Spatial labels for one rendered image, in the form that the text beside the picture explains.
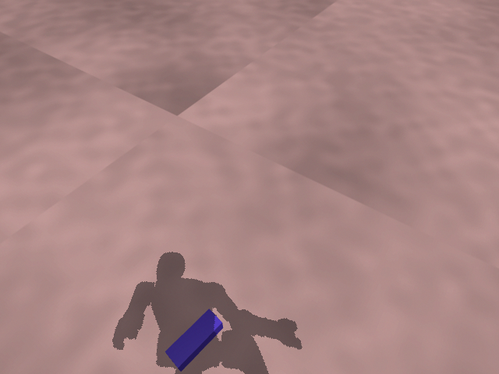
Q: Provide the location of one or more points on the carton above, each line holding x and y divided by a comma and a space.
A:
194, 340

